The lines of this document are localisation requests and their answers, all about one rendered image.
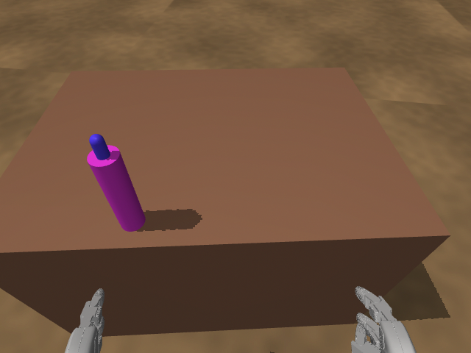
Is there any right robot hand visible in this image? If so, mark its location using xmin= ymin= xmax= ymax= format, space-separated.
xmin=351 ymin=286 xmax=417 ymax=353

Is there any bottle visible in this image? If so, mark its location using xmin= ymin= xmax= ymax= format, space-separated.
xmin=87 ymin=134 xmax=146 ymax=232

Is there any left robot hand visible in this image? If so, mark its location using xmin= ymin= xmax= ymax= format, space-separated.
xmin=65 ymin=288 xmax=105 ymax=353

